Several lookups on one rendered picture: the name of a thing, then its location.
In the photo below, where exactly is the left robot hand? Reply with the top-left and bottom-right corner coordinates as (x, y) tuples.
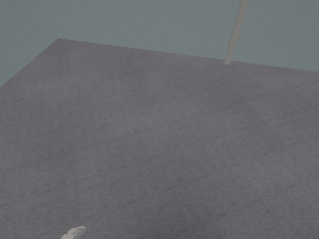
(61, 226), (87, 239)

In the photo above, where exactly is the panel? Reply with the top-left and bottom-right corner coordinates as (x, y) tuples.
(224, 0), (250, 65)

